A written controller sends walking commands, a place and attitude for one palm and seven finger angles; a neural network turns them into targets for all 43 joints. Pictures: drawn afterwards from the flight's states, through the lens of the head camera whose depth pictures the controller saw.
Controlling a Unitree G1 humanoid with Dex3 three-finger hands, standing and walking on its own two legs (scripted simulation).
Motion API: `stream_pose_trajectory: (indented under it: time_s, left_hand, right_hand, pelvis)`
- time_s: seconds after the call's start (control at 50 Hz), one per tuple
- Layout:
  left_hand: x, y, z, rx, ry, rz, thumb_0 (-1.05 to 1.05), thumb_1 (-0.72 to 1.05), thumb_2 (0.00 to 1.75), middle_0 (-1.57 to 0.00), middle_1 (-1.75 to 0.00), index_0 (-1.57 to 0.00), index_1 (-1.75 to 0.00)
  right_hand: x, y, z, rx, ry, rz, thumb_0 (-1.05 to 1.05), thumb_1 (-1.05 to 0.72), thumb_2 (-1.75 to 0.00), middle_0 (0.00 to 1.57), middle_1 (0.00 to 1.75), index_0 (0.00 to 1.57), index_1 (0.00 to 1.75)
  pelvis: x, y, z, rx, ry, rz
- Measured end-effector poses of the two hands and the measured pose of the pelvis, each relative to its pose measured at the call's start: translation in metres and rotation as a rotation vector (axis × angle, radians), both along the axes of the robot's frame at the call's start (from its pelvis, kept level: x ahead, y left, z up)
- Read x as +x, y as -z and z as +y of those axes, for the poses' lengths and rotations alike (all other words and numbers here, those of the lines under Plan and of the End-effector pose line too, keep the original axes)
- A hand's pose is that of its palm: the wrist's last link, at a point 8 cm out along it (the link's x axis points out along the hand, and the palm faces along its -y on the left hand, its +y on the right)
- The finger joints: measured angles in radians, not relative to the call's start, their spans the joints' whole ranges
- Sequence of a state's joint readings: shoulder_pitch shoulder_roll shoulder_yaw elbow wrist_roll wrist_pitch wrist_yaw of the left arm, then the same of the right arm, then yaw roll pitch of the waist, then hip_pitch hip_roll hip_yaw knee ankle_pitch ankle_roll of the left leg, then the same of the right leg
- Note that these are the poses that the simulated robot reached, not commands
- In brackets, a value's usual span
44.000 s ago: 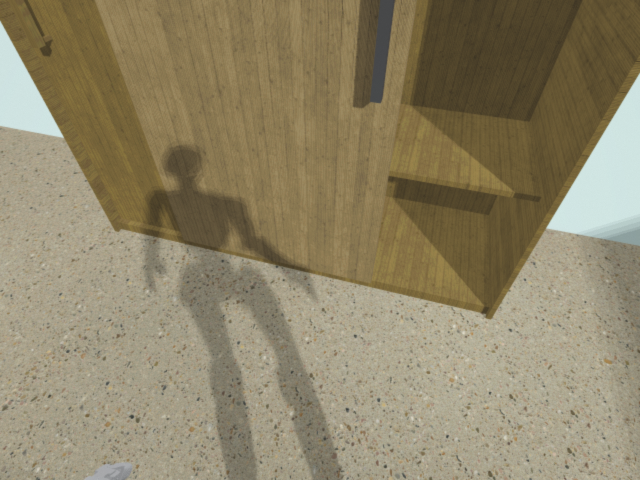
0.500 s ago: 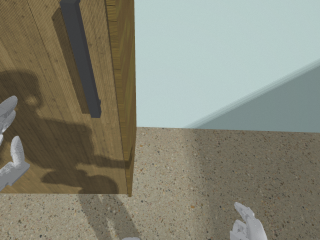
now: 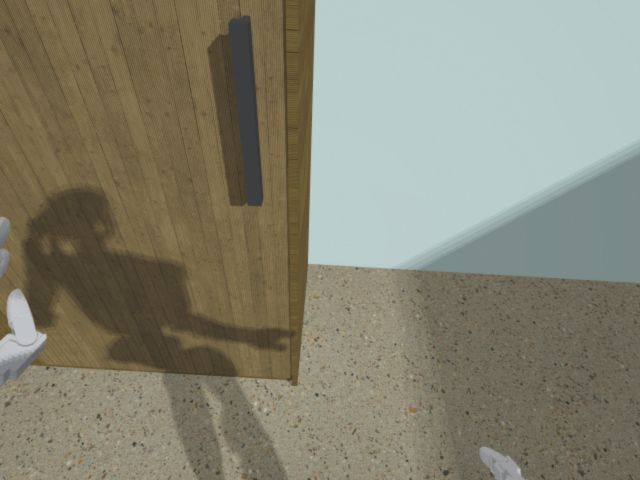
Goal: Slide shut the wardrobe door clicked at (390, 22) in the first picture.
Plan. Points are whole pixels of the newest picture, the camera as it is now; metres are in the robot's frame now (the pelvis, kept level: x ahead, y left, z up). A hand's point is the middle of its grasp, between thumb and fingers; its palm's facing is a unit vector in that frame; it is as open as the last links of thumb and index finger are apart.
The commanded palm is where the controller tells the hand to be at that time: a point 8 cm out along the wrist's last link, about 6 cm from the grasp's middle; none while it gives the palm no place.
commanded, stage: stop stepping back and stand still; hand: left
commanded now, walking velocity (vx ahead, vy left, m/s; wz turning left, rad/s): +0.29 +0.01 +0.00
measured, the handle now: (251, 120) +0.60 +0.19 +0.19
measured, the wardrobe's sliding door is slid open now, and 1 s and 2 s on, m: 0.00 0.00 0.00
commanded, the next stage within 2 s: let the arm hang, fingers relaxed in 0.42 s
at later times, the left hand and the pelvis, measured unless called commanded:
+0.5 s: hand (11, 364) +0.16 +0.31 +0.15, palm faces +0.53 -0.74 -0.41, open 7.4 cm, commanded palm none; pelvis -0.01 +0.03 -0.02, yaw +3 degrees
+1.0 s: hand out of the picture +0.05 +0.23 -0.18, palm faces +0.12 -0.97 -0.20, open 7.1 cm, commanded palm none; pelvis +0.02 +0.04 -0.01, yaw +6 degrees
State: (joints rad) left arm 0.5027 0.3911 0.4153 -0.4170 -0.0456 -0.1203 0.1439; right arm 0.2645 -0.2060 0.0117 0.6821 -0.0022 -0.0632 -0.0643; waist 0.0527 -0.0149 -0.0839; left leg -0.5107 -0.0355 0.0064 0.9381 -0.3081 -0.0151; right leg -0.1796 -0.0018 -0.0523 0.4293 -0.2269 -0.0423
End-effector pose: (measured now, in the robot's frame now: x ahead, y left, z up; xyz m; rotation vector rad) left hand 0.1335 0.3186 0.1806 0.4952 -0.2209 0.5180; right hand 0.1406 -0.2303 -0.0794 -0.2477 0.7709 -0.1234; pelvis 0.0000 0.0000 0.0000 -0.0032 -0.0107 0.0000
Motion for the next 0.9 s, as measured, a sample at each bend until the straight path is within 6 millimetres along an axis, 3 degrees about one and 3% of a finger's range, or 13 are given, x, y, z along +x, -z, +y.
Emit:
stream_pose_trajectory:
  time_s: [0.1,0.16,0.2,0.28,0.36,0.44,0.52,0.56,0.62,0.68,0.74,0.8,0.9]
  left_hand:
    - [-0.006,0.020,0.003,-0.124,-0.011,-0.061,0.01,0.89,0.90,-0.20,-0.30,-0.21,-0.30]
    - [-0.005,0.026,0.004,-0.113,0.041,-0.090,0.01,0.89,0.90,-0.20,-0.30,-0.21,-0.30]
    - [-0.004,0.020,0.006,-0.060,0.068,-0.096,0.02,0.89,0.90,-0.20,-0.30,-0.21,-0.30]
    - [-0.007,-0.008,0.010,0.073,0.089,-0.104,0.02,0.88,0.90,-0.21,-0.30,-0.21,-0.30]
    - [-0.016,-0.023,0.011,0.175,0.056,-0.089,0.01,0.89,0.90,-0.21,-0.30,-0.21,-0.30]
    - [-0.019,0.000,0.017,0.118,0.015,-0.028,0.01,0.89,0.90,-0.20,-0.30,-0.21,-0.30]
    - [-0.015,0.024,0.026,-0.012,-0.023,0.020,0.01,0.89,0.90,-0.21,-0.30,-0.21,-0.30]
    - [-0.001,0.055,0.032,-0.052,-0.005,0.099,0.01,0.89,0.90,-0.20,-0.30,-0.21,-0.30]
    - [0.019,0.148,0.034,-0.234,-0.011,0.456,0.00,0.89,0.90,-0.20,-0.30,-0.20,-0.30]
    - [0.009,0.234,0.004,-0.414,0.008,0.827,0.01,0.90,0.90,-0.19,-0.29,-0.20,-0.30]
    - [-0.021,0.293,-0.042,-0.547,0.054,1.065,0.01,0.91,0.90,-0.19,-0.29,-0.20,-0.30]
    - [-0.059,0.328,-0.079,-0.669,0.062,1.226,0.00,0.92,0.90,-0.20,-0.29,-0.20,-0.30]
    - [-0.080,0.333,-0.061,-0.707,-0.039,1.292,-0.05,0.99,0.90,-0.21,-0.30,-0.21,-0.30]
  right_hand:
    - [-0.017,-0.010,-0.007,-0.073,0.019,-0.017,0.02,-0.90,-0.90,0.21,0.30,0.20,0.30]
    - [-0.018,-0.012,-0.008,-0.124,0.036,-0.079,0.02,-0.90,-0.90,0.21,0.30,0.20,0.30]
    - [-0.021,-0.013,-0.004,-0.108,0.063,-0.104,0.02,-0.90,-0.90,0.20,0.30,0.20,0.30]
    - [-0.030,-0.012,0.015,-0.022,0.059,-0.098,0.01,-0.91,-0.90,0.20,0.30,0.20,0.30]
    - [-0.031,0.007,0.027,0.042,0.013,-0.047,0.01,-0.90,-0.90,0.20,0.30,0.20,0.30]
    - [-0.024,0.032,0.029,0.044,-0.024,0.038,0.01,-0.90,-0.90,0.21,0.30,0.20,0.30]
    - [-0.015,0.025,0.033,0.010,-0.030,0.059,0.02,-0.90,-0.90,0.21,0.30,0.20,0.30]
    - [-0.008,0.030,0.032,0.000,-0.069,0.047,0.01,-0.90,-0.90,0.21,0.30,0.20,0.30]
    - [-0.006,0.048,0.031,-0.001,-0.080,0.110,0.01,-0.90,-0.90,0.20,0.30,0.20,0.30]
    - [-0.013,0.054,0.031,0.002,-0.084,0.170,0.01,-0.91,-0.90,0.20,0.30,0.20,0.30]
    - [-0.023,0.058,0.026,0.009,-0.077,0.238,0.01,-0.91,-0.90,0.20,0.30,0.20,0.30]
    - [-0.035,0.064,0.018,0.007,-0.037,0.323,0.01,-0.91,-0.90,0.21,0.30,0.20,0.30]
    - [-0.059,0.061,0.019,-0.017,-0.004,0.468,0.01,-0.91,-0.90,0.20,0.30,0.20,0.30]
  pelvis:
    - [-0.009,0.000,0.009,0.013,-0.032,0.002]
    - [-0.017,0.014,0.021,-0.009,-0.047,0.000]
    - [-0.024,0.016,0.023,0.009,-0.037,-0.018]
    - [-0.025,0.008,0.019,-0.001,-0.047,-0.025]
    - [-0.019,0.012,0.016,-0.016,-0.055,-0.018]
    - [-0.019,0.021,0.021,-0.022,-0.060,-0.027]
    - [-0.011,0.016,0.029,-0.009,-0.058,-0.024]
    - [-0.008,0.023,0.036,-0.024,-0.082,-0.003]
    - [-0.009,0.030,0.042,-0.023,-0.113,0.024]
    - [-0.005,0.026,0.039,-0.002,-0.119,0.032]
    - [0.001,0.027,0.029,0.024,-0.106,0.025]
    - [0.006,0.027,0.025,0.010,-0.108,0.015]
    - [0.013,0.018,0.029,-0.013,-0.116,0.013]
